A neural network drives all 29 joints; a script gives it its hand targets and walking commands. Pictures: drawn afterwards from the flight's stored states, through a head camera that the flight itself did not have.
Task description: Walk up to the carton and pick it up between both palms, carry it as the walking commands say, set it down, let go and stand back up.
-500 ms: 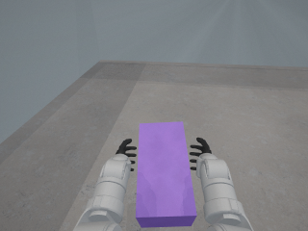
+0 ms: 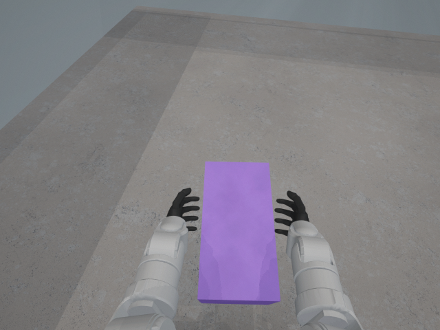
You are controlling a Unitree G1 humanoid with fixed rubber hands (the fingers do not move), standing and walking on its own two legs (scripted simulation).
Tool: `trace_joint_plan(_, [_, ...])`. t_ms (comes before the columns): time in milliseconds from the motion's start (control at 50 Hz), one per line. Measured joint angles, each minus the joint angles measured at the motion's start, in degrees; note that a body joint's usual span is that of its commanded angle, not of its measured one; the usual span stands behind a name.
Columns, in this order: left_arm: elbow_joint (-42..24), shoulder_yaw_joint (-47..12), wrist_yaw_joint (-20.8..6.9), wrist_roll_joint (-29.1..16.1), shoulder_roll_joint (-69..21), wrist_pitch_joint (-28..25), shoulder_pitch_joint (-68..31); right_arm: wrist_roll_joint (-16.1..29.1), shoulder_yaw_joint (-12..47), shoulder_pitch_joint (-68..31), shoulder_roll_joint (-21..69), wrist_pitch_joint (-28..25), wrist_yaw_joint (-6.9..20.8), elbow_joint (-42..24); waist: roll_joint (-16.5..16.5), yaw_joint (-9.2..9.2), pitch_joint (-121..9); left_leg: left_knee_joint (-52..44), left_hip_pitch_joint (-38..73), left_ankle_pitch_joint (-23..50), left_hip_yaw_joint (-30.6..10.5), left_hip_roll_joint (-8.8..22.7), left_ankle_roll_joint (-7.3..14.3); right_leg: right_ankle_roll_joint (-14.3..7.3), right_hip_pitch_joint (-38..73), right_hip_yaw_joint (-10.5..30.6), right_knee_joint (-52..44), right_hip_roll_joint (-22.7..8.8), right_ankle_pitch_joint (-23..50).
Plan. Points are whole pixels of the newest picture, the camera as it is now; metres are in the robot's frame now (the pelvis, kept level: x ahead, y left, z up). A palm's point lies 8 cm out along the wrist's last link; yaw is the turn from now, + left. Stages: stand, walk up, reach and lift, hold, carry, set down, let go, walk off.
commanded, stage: set down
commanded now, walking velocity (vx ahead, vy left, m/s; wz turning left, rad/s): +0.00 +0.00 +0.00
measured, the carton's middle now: (235, 231) +0.34 -0.07 -0.10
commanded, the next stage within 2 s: none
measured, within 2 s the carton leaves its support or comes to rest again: neither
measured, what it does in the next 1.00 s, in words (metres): lowers itself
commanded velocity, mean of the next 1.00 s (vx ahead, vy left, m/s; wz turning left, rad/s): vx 0.00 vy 0.00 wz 0.00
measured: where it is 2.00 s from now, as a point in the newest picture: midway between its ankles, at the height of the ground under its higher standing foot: outside the picture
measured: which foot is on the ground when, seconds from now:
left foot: down 0.00-1.00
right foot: down 0.00-1.00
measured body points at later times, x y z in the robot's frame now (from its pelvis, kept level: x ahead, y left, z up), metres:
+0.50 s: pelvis -0.01 +0.00 -0.05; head +0.11 -0.01 +0.39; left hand +0.36 +0.04 -0.10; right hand +0.31 -0.19 -0.11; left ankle +0.04 +0.09 -0.73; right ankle +0.06 -0.13 -0.73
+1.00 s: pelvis -0.03 -0.02 -0.13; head +0.14 -0.05 +0.29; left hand +0.39 +0.02 -0.19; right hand +0.33 -0.21 -0.20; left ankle +0.04 +0.09 -0.73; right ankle +0.06 -0.14 -0.73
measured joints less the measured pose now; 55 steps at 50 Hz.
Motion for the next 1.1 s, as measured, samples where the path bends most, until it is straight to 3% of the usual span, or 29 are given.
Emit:
trace_joint_plan(40, [1.2, 0.5, 0.9, 0.6, -0.3, -1.8, -0.9, -0.2, -1.0, -0.3, 0.1, -1.7, 0.4, 0.3, 0.5, 0.39, -0.3, 1.4, -2.6, -0.3, 0.4, -0.4, 0.4, 0.4, -2.7, 0.3, 1.5, -0.3, -0.4])
trace_joint_plan(220, [3.3, 2.4, 5.5, -1.3, -1.6, -8.3, -4.3, -2.1, -5.9, -3.1, 1.2, -7.9, 2.0, 0.8, 2.8, -1.60, 0.4, 7.4, -12.9, -1.5, 0.6, -2.5, 1.4, 1.1, -13.0, 0.4, 8.3, -1.5, -2.9])
trace_joint_plan(280, [3.6, 1.9, 6.8, -1.4, -1.8, -10.5, -4.8, -1.1, -5.2, -2.4, 0.9, -10.2, 2.3, 0.2, 2.9, -1.19, 0.2, 8.9, -16.6, -1.9, 1.2, -2.5, 1.5, 1.9, -16.8, 1.0, 10.0, -1.3, -3.1])
trace_joint_plan(440, [4.0, -0.6, 8.7, -4.1, -1.4, -15.9, -4.2, 1.7, -4.5, -1.3, 0.5, -15.6, 1.7, 0.5, 4.1, -1.91, -4.2, 14.2, -29.3, -2.9, 0.3, -2.9, 0.4, 1.5, -29.6, 0.1, 15.7, -0.8, -4.4])
trace_joint_plan(580, [4.0, -1.2, 8.8, -5.3, 0.2, -17.7, -6.3, 4.8, -2.8, -2.7, 1.0, -17.9, -1.2, 0.1, 4.1, -1.84, -7.1, 20.7, -39.8, -4.5, -0.4, -2.6, -1.2, 0.3, -40.4, -0.7, 22.6, 0.4, -5.9])
trace_joint_plan(740, [7.3, 0.4, 6.3, -4.7, 2.9, -17.3, -12.6, 5.5, -2.9, -5.8, 2.2, -17.1, -5.0, -0.9, 3.9, -0.35, -7.2, 28.0, -47.5, -6.9, -1.0, -2.5, -2.8, -0.6, -48.5, -1.4, 30.2, 1.8, -7.8])
trace_joint_plan(1000, [10.2, 1.3, 6.2, -6.6, 4.3, -16.9, -18.0, 6.0, -3.3, -9.4, 2.3, -15.1, -7.6, -2.3, 4.6, 0.21, -7.5, 39.8, -58.5, -11.2, -0.5, -3.3, -3.6, -0.7, -60.1, -1.2, 42.1, 3.2, -11.6])
trace_joint_plan(1100, [9.7, -0.1, 7.0, -8.0, 4.9, -16.8, -18.8, 6.1, -3.5, -10.6, 1.8, -15.6, -7.1, -1.9, 4.9, -0.32, -7.8, 43.3, -62.9, -12.2, 0.2, -4.0, -3.3, 0.0, -64.5, -0.6, 45.8, 3.4, -12.7])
